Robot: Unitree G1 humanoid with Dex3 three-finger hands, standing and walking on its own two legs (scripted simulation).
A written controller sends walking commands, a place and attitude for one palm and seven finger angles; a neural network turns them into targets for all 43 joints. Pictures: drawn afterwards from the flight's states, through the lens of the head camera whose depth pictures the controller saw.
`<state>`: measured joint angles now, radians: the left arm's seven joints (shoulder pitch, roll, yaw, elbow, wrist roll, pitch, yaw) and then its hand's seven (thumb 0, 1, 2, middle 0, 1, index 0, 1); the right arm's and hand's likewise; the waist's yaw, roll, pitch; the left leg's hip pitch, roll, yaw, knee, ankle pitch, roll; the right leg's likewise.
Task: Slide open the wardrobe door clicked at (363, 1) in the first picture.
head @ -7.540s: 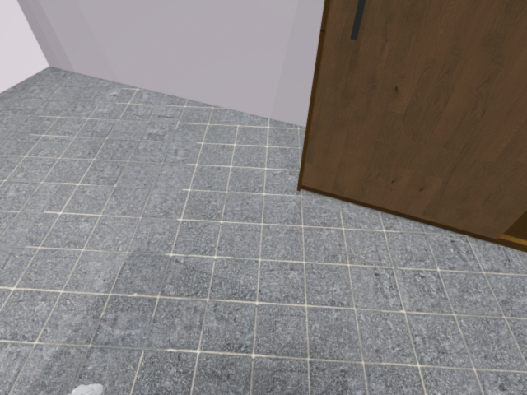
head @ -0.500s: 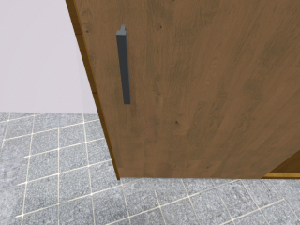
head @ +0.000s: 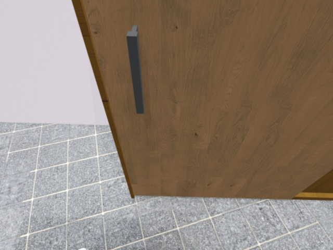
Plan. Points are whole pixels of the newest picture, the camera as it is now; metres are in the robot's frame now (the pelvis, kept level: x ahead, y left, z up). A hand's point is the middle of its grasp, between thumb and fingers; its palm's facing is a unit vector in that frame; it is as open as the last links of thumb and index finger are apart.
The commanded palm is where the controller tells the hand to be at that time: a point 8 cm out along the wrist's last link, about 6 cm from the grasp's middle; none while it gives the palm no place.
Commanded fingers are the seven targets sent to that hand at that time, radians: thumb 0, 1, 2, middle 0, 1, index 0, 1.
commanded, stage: raise the hand with hooked fingers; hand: left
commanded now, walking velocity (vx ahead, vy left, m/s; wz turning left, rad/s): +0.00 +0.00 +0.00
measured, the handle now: (138, 74) +0.48 +0.12 +0.17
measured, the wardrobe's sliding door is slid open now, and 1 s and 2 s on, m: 0.00 0.00 0.00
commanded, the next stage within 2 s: none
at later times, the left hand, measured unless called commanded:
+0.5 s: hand (81, 232) +0.15 +0.19 +0.02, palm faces +0.14 -0.99 -0.09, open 9.6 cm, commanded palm +0.14 +0.25 +0.02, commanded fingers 0.00 0.20 0.60 -0.25 -0.75 -0.25 -0.75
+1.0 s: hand (53, 185) +0.21 +0.24 +0.09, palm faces +0.10 -0.99 -0.07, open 12.5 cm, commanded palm +0.18 +0.29 +0.11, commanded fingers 0.00 -0.38 0.35 -0.29 -1.12 -0.29 -1.12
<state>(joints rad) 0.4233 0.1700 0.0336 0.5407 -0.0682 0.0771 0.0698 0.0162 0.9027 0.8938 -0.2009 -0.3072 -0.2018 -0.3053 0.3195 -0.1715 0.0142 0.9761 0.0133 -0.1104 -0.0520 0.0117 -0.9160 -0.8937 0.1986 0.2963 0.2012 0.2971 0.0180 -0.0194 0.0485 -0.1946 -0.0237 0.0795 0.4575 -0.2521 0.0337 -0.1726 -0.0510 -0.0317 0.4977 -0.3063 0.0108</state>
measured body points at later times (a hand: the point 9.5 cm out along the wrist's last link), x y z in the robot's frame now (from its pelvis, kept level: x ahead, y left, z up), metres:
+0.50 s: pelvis -0.04 -0.05 -0.05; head -0.01 -0.04 +0.40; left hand +0.14 +0.24 +0.03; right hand +0.18 -0.28 -0.11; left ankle +0.00 +0.09 -0.74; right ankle -0.03 -0.13 -0.74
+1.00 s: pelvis -0.01 -0.01 -0.02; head -0.01 +0.00 +0.43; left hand +0.20 +0.30 +0.10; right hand +0.17 -0.25 -0.08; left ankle +0.00 +0.09 -0.74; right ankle -0.03 -0.13 -0.74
